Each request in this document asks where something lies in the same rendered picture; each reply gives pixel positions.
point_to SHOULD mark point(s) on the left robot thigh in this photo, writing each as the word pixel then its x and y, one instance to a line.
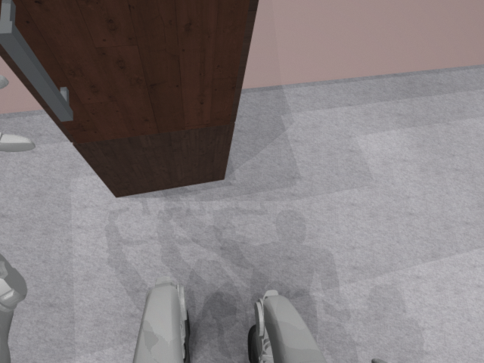
pixel 159 337

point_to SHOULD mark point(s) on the right robot thigh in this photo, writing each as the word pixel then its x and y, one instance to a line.
pixel 290 338

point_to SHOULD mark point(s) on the cupboard door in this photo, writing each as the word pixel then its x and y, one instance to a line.
pixel 138 67

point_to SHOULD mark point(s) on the robot left hand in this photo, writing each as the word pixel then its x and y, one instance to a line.
pixel 13 143

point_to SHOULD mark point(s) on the left robot upper arm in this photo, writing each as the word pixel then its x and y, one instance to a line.
pixel 13 290

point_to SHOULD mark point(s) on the robot thigh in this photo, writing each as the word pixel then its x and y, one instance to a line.
pixel 159 337
pixel 290 338

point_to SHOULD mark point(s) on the handle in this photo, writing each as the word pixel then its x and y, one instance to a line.
pixel 20 52

